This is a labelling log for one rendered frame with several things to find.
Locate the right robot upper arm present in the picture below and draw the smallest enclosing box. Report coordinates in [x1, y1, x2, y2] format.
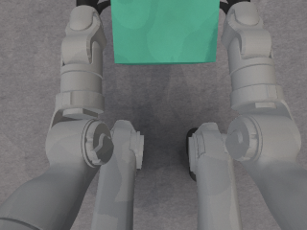
[224, 114, 307, 230]

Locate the robot right forearm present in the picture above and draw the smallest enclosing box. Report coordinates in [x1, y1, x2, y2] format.
[221, 1, 301, 145]

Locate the left robot upper arm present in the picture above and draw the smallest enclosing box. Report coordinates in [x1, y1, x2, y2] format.
[0, 119, 114, 230]

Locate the robot right hand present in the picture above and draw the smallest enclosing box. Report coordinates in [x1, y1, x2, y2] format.
[219, 0, 250, 15]

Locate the robot left forearm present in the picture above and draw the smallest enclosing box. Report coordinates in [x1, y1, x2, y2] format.
[45, 5, 107, 152]

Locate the robot left hand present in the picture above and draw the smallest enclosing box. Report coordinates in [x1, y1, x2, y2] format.
[76, 0, 111, 15]

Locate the left robot shin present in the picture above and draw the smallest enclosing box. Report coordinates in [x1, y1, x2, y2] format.
[110, 120, 137, 141]

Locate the right robot foot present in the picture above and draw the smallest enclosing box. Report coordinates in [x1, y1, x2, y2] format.
[186, 127, 198, 181]

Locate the carton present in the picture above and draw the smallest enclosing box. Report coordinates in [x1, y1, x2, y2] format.
[110, 0, 220, 65]

